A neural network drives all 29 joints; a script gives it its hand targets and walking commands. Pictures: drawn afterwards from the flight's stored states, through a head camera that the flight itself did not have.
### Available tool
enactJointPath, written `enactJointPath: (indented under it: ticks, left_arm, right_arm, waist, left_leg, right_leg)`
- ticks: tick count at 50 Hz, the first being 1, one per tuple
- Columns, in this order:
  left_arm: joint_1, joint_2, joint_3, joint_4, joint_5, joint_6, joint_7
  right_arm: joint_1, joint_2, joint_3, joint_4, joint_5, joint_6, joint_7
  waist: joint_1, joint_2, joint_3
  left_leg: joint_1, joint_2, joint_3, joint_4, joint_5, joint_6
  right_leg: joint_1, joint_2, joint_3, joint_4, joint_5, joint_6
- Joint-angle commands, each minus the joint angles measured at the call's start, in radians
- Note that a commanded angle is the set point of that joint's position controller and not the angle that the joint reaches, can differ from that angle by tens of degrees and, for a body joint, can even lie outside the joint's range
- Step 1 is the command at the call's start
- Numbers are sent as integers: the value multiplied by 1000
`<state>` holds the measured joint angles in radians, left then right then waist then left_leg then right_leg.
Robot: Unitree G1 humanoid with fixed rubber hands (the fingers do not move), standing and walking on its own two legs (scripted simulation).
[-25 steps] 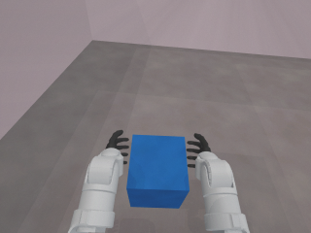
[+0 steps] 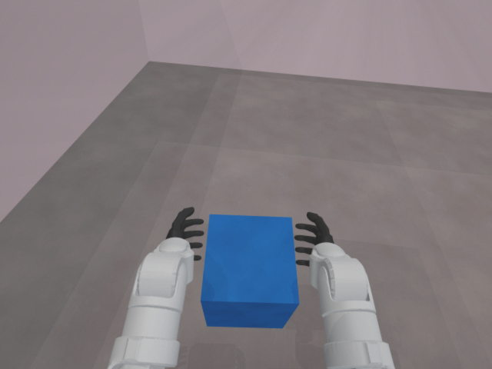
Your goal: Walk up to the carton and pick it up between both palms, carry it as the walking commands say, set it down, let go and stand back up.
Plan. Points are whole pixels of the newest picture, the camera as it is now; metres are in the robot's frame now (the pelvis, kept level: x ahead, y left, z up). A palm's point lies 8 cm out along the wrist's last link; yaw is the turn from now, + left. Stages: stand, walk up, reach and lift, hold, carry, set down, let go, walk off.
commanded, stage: carry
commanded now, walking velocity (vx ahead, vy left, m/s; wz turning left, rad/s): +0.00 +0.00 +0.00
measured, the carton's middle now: (247, 273) +0.32 +0.00 -0.04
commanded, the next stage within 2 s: hold in 0.10 s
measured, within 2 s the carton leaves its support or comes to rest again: neither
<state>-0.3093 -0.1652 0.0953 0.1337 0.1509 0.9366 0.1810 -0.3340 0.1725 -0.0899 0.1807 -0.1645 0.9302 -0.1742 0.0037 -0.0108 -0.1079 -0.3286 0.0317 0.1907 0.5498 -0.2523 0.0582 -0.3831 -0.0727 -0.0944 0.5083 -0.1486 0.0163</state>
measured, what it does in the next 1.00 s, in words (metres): stands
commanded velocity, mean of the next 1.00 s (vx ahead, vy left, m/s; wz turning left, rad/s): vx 0.00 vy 0.00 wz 0.00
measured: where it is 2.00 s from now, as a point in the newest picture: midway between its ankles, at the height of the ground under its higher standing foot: outside the picture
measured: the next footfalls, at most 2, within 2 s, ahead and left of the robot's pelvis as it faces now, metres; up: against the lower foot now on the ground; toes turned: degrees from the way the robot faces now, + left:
none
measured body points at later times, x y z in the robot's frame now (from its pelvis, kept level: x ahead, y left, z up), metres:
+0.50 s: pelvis +0.01 -0.03 +0.00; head -0.06 -0.03 +0.45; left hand +0.32 +0.11 +0.06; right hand +0.34 -0.13 +0.06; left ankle +0.03 +0.08 -0.73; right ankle +0.08 -0.14 -0.73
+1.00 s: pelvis +0.01 -0.03 +0.01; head -0.04 -0.03 +0.45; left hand +0.31 +0.12 +0.05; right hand +0.34 -0.12 +0.05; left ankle +0.03 +0.08 -0.73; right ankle +0.08 -0.14 -0.73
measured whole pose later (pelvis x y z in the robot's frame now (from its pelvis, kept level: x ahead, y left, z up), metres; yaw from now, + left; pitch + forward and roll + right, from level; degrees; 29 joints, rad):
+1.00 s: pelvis +0.01 -0.03 +0.01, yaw +11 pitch -6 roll -1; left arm -0.43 -0.21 0.23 0.48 0.29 0.68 0.08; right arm -0.43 0.21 -0.29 0.44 -0.31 0.71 -0.12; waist -0.07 -0.01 0.00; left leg -0.17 -0.04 -0.05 0.48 -0.20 0.02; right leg -0.16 0.03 0.05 0.45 -0.18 0.00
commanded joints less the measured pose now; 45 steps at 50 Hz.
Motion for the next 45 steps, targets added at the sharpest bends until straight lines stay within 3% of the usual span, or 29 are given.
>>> enactJointPath:
  ticks: [1, 5, 6, 7, 8, 9, 11, 14, 17, 21, 24, 27, 37, 45]
  left_arm:
    - [-426, -971, -479, -97, -297, -42, -239]
    - [-423, -967, -479, -97, -296, -44, -239]
    - [-326, -1034, -245, 254, -64, -124, -258]
    - [-337, -1095, -319, 366, -89, -210, -265]
    - [-464, -1181, -400, 267, -135, -272, -281]
    - [-486, -1235, -433, 223, -160, -293, -280]
    - [-587, -1276, -497, 188, -211, -308, -290]
    - [-592, -1270, -461, 279, -209, -307, -310]
    - [-632, -1228, -383, 382, -170, -307, -325]
    - [-628, -1173, -290, 440, -120, -308, -337]
    - [-613, -1138, -261, 417, -101, -307, -344]
    - [-608, -1110, -257, 385, -96, -305, -353]
    - [-656, -1066, -302, 322, -119, -316, -378]
    - [-641, -1080, -315, 316, -118, -311, -365]
  right_arm:
    - [-442, 936, 456, -107, 292, -47, 236]
    - [-439, 933, 456, -107, 291, -50, 236]
    - [-319, 847, 153, 244, 46, -129, 284]
    - [-389, 929, 262, 217, 72, -208, 300]
    - [-528, 1007, 339, 89, 122, -261, 319]
    - [-606, 1049, 409, 37, 174, -283, 343]
    - [-635, 1062, 403, 44, 200, -292, 361]
    - [-639, 1038, 350, 116, 182, -277, 363]
    - [-629, 1030, 253, 241, 150, -262, 361]
    - [-636, 1061, 217, 305, 138, -240, 353]
    - [-624, 1095, 235, 299, 134, -229, 340]
    - [-612, 1120, 253, 282, 133, -229, 325]
    - [-592, 1146, 260, 255, 122, -252, 291]
    - [-592, 1125, 251, 263, 119, -260, 302]
  waist:
    - [-1, 19, -259]
    - [0, 20, -258]
    - [-46, 53, 37]
    - [-23, 60, -17]
    - [-25, 54, -157]
    - [11, 68, -297]
    - [-60, 85, -434]
    - [-115, 46, -291]
    - [-139, 46, -113]
    - [-101, 2, -56]
    - [-62, -22, -66]
    - [-44, -33, -85]
    - [-67, -51, -146]
    - [-69, -15, -164]
  left_leg:
    - [63, 136, -152, -134, 50, -25]
    - [63, 135, -153, -133, 53, -24]
    - [2, 13, -322, -194, -48, -28]
    - [56, -8, -329, -187, -39, -25]
    - [174, -21, -343, -149, 81, -33]
    - [290, -22, -352, -110, 229, -45]
    - [357, -6, -370, -84, 302, -61]
    - [318, 3, -377, -117, 144, -57]
    - [213, -5, -371, -164, -51, -45]
    - [182, -37, -331, -163, -20, -28]
    - [195, -62, -299, -154, 53, -16]
    - [215, -77, -287, -152, 72, -12]
    - [232, -94, -281, -138, 39, -17]
    - [228, -89, -283, -148, 42, -29]
  right_leg:
    - [120, -71, 91, -52, 11, -27]
    - [120, -70, 90, -51, 12, -26]
    - [213, 151, 125, -29, -23, -80]
    - [186, 156, 138, -28, -21, -94]
    - [186, 154, 162, -24, 31, -91]
    - [175, 153, 180, -15, 87, -88]
    - [215, 155, 191, -9, 118, -76]
    - [190, 149, 184, -36, 34, -61]
    - [205, 138, 187, -69, -69, -48]
    - [242, 121, 202, -120, -83, -35]
    - [262, 111, 218, -145, -39, -24]
    - [269, 98, 234, -160, -16, -12]
    - [272, 85, 242, -185, -66, -3]
    - [266, 103, 204, -157, -49, -19]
